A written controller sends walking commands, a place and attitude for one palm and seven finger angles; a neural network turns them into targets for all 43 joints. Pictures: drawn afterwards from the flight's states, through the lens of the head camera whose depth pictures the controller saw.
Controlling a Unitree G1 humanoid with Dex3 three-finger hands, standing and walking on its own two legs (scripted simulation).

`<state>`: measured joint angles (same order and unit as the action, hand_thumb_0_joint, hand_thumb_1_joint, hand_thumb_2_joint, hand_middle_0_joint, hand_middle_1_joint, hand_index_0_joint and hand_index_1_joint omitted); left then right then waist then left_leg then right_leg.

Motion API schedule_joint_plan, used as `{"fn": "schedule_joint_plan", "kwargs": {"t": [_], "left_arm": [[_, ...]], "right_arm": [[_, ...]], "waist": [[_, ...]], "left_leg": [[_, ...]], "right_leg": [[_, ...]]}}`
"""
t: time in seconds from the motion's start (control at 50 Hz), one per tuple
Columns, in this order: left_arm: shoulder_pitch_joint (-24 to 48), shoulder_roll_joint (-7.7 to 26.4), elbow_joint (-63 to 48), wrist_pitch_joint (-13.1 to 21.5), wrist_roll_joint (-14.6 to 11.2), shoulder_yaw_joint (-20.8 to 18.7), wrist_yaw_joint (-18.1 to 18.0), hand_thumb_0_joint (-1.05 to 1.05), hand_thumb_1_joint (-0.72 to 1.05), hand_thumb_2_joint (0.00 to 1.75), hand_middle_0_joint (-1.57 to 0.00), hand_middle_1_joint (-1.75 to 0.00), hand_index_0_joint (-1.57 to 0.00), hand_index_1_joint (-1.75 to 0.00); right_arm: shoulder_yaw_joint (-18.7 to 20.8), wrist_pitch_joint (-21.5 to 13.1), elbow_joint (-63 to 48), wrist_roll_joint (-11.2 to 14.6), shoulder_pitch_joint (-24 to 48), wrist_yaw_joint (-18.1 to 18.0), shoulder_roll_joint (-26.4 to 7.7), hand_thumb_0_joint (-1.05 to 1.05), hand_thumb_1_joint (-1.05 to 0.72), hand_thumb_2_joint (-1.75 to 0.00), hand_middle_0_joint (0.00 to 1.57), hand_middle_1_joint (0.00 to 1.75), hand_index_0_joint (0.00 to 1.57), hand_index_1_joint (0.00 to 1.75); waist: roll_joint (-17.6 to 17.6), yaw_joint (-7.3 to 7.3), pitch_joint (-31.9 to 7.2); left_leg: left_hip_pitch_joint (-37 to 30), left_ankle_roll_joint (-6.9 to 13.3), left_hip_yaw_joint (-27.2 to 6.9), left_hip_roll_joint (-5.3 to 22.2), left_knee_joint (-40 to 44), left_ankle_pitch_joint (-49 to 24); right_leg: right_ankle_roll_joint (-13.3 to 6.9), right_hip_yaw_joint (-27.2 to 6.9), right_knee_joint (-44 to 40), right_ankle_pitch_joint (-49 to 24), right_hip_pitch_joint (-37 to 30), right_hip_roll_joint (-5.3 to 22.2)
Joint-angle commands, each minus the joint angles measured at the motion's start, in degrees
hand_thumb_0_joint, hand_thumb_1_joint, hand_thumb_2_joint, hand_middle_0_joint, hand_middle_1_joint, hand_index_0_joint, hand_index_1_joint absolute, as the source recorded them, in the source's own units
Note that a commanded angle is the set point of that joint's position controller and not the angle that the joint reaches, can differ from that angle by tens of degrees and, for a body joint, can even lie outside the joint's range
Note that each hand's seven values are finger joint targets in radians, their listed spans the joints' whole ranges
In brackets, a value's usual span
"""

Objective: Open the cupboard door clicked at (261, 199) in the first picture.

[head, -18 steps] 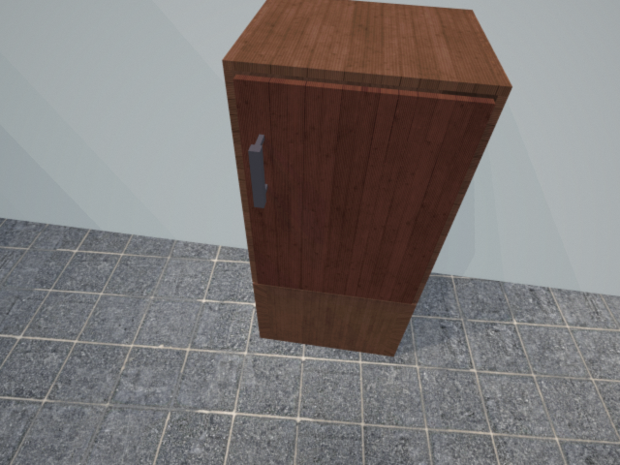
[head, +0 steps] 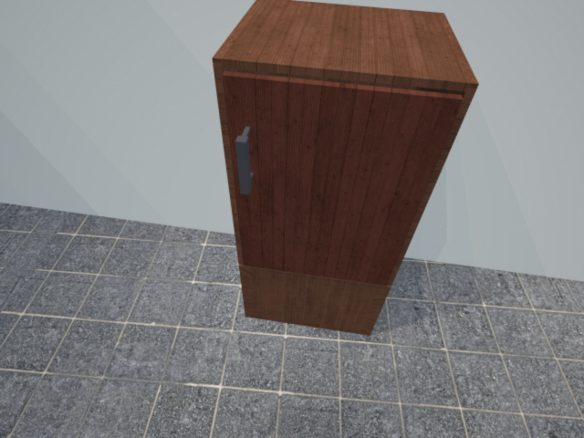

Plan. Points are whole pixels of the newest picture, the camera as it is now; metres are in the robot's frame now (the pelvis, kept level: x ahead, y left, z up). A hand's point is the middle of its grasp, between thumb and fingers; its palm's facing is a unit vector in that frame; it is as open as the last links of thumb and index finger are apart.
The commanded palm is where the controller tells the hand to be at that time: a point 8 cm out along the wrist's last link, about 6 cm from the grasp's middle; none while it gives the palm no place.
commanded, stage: stand and wait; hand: left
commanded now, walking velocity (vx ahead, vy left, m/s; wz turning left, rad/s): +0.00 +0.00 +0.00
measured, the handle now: (246, 160) +0.64 +0.14 +0.02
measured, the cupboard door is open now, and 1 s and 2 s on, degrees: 0 0 0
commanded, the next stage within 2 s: look at it before walking up in 0.46 s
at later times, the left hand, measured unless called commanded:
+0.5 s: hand out of the picture +0.05 +0.22 -0.16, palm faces -0.03 -0.95 -0.31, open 7.4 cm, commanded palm none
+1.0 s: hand out of the picture +0.06 +0.22 -0.16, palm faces -0.03 -0.95 -0.31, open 7.4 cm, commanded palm none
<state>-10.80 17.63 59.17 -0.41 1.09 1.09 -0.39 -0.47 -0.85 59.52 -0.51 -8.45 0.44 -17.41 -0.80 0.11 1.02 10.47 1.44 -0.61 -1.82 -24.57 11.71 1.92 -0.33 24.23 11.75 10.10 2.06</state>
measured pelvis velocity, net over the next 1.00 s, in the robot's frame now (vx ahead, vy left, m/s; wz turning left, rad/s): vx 0.00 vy -0.01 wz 0.00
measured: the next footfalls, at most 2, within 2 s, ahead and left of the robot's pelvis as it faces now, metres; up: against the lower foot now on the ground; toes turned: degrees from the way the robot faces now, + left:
none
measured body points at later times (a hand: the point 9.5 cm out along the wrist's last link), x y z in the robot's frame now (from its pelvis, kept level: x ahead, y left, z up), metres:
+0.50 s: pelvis -0.01 -0.01 +0.00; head -0.01 -0.01 +0.45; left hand +0.05 +0.27 -0.14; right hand +0.04 -0.29 -0.14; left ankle +0.02 +0.10 -0.74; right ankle +0.02 -0.14 -0.74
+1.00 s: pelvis +0.00 -0.01 +0.00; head +0.01 -0.01 +0.45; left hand +0.07 +0.27 -0.14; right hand +0.06 -0.30 -0.13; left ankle +0.02 +0.10 -0.74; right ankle +0.02 -0.14 -0.74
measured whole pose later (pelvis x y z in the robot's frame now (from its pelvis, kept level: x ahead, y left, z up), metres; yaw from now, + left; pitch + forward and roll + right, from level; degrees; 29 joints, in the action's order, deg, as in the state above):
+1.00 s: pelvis +0.00 -0.01 +0.00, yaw +0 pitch -2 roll +0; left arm -9.9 17.6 62.2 0.2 0.9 0.8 -0.6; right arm -0.3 -0.8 63.7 -0.3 -8.9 0.2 -17.5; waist -0.4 -0.2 1.9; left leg 9.0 0.4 -1.0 -0.8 -21.2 10.3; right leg 1.0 0.1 20.9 10.3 8.7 1.1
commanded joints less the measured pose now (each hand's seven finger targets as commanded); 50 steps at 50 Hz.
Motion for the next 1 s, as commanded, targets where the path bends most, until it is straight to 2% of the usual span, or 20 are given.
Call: {"fn": "schedule_joint_plan", "kwargs": {"t": [0.0, 0.22, 0.4, 0.98], "left_arm": [[2.0, 10.7, -3.1, 1.3, -0.2, -2.6, -0.7, 0.00, 0.90, 0.90, -0.20, -0.30, -0.20, -0.30], [1.1, 10.4, -0.9, 1.5, -0.3, -2.5, -0.8, 0.00, 0.90, 0.90, -0.20, -0.30, -0.20, -0.30], [1.5, 10.4, -0.4, 1.4, -0.3, -2.5, -0.8, 0.00, 0.90, 0.90, -0.20, -0.30, -0.20, -0.30], [2.2, 10.4, -0.2, 1.7, -0.4, -2.6, -0.7, 0.00, 0.90, 0.90, -0.20, -0.30, -0.20, -0.30]], "right_arm": [[2.8, -1.1, -2.6, 0.0, 2.0, -1.1, -11.3, 0.00, -0.90, -0.90, 0.20, 0.30, 0.20, 0.30], [2.7, -0.9, -0.1, 0.2, 0.6, -1.2, -10.9, 0.00, -0.90, -0.90, 0.20, 0.30, 0.20, 0.30], [2.6, -0.8, 0.9, 0.0, 0.0, -1.1, -10.8, 0.00, -0.90, -0.90, 0.20, 0.30, 0.20, 0.30], [2.4, -0.9, 1.1, 0.1, 0.7, -1.2, -10.7, 0.00, -0.90, -0.90, 0.20, 0.30, 0.20, 0.30]], "waist": [[0.9, -0.18, -1.5], [0.9, -0.20, -1.1], [0.8, -0.19, 0.1], [0.7, -0.27, -1.9]], "left_leg": [[1.1, 0.5, -6.8, 7.3, 6.7, -1.7], [0.4, 0.1, -6.7, 7.3, 7.0, -1.7], [1.3, -0.1, -7.0, 7.4, 8.3, 1.1], [-1.6, -0.2, -6.5, 7.8, 7.7, -6.1]], "right_leg": [[-2.7, -4.3, -4.5, -1.0, -0.5, 4.3], [-2.9, -5.0, -6.1, 0.1, -0.6, 4.6], [-2.8, -5.3, -6.8, 2.1, -0.1, 4.5], [-2.8, -5.0, -7.2, -3.4, -1.8, 4.7]]}}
